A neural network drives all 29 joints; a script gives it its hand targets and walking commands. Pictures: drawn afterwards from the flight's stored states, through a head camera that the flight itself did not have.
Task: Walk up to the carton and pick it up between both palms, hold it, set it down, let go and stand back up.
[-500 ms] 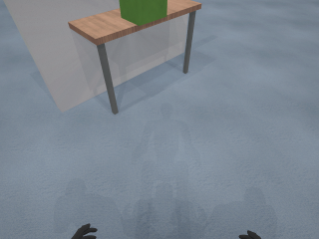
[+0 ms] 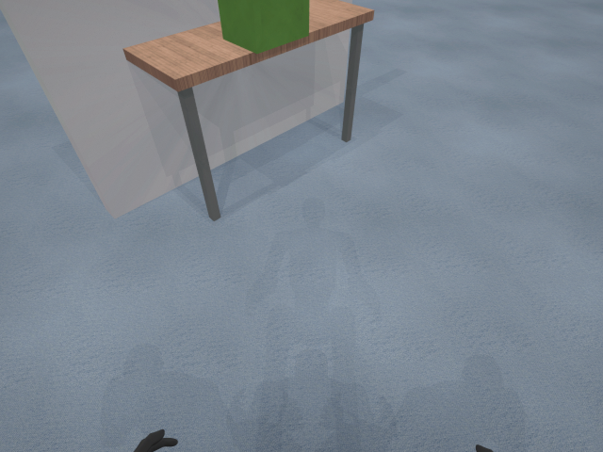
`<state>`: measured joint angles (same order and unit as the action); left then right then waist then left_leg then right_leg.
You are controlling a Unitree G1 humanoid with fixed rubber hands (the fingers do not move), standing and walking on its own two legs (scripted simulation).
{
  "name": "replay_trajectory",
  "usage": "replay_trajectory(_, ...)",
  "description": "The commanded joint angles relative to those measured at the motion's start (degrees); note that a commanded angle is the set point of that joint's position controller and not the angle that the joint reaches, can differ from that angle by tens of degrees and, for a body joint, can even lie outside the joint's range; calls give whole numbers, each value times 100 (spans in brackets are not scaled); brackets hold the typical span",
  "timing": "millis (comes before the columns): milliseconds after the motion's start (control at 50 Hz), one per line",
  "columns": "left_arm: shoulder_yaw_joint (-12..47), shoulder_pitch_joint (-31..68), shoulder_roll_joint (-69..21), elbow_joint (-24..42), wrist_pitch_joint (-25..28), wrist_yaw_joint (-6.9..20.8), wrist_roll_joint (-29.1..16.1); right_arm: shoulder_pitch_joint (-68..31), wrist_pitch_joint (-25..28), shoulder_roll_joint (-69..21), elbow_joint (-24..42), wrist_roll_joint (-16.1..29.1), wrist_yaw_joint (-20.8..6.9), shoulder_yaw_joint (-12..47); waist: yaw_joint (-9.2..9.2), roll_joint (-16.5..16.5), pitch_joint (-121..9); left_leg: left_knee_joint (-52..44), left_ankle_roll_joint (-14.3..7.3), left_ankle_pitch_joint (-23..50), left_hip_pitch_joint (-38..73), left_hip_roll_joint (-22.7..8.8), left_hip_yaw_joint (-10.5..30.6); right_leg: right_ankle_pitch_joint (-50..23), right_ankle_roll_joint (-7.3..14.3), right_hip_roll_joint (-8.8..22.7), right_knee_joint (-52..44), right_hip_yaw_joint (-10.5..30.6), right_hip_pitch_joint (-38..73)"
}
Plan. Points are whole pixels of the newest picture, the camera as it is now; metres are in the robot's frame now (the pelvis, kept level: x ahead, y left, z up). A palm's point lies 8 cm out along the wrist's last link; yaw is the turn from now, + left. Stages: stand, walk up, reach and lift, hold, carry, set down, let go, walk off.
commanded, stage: stand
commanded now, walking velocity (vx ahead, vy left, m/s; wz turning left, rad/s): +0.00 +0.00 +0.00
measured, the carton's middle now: out of the picture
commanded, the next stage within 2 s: walk up in 0.78 s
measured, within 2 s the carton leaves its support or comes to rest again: neither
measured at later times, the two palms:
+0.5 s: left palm out of the picture +0.12 +0.26 -0.09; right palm out of the picture +0.11 -0.25 -0.10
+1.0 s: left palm out of the picture +0.13 +0.26 -0.09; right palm out of the picture +0.13 -0.24 -0.09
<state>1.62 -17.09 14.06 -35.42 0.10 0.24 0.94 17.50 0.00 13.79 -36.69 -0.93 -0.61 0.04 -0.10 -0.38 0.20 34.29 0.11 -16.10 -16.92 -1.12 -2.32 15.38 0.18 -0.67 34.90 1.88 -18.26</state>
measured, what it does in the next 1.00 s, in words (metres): stands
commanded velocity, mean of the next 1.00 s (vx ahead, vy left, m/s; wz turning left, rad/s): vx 0.00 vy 0.00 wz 0.00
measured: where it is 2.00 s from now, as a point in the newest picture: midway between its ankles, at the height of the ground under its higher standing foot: (303, 427)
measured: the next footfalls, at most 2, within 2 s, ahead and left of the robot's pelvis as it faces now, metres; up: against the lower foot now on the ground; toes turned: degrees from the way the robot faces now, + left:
right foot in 1.28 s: +0.17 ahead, -0.14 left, +0.00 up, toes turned -4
left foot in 1.80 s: +0.45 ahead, +0.15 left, +0.00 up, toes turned +12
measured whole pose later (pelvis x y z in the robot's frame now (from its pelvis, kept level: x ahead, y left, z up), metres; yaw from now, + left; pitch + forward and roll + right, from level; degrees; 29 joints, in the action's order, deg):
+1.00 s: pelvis +0.02 +0.01 +0.00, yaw +0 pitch -1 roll +0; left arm -0.5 -16.4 14.5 -36.2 -0.1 0.1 0.9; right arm 16.7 -0.1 14.6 -36.4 -0.6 -0.2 -0.8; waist -0.1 -0.2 1.6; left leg 32.7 -0.7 -17.5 -13.9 -0.5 -3.0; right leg 16.5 -0.8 -0.1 33.0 2.5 -15.2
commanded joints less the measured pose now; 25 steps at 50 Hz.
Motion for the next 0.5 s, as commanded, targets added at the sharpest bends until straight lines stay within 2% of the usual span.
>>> replay_trajectory(0, -218, 104, 621, 546, 126, -45, -12, -119, 119, 653, 524, 13, 46, -201, 30, 134, 54, -678, -175, -53, -9, -384, 450, -103, 210, 403, -667, 481, -105)
replay_trajectory(60, -232, 111, 663, 531, 127, -40, -18, -113, 112, 617, 526, 21, 43, -203, 15, 46, 90, -653, -184, -30, 122, -399, 439, -95, 215, 404, -720, 508, -258)
replay_trajectory(80, -235, 140, 700, 561, 129, -34, -7, 2, 109, 663, 517, 16, 35, -207, -53, -120, 3, -655, -177, -6, 136, -412, 456, -59, 216, 421, -729, 515, -168)
replay_trajectory(100, -386, -24, 705, 514, 130, -29, 29, 106, 98, 701, 490, 2, 33, -281, -5, 0, 196, -711, -193, -614, -48, -370, 530, 564, 189, 447, -847, 605, -206)
replay_trajectory(160, -404, 7, 734, 508, 130, -19, 11, 101, 103, 706, 496, -21, 38, -299, -17, -92, 331, -716, -180, -749, 15, -331, 527, 940, 193, 450, -1007, 690, -453)
replay_trajectory(340, -429, 16, 647, 507, 177, -11, 22, 32, 188, 727, 503, 0, 51, -304, 14, 24, -280, -652, -229, 212, 200, -466, 593, -466, 187, 443, -565, 516, 210)
replay_trajectory(480, -440, -32, 680, 472, 120, -41, 2, 93, 129, 757, 492, 21, 71, -301, 3, 67, -59, -640, -242, 611, 189, -483, 559, -844, 168, 465, -517, 497, 194)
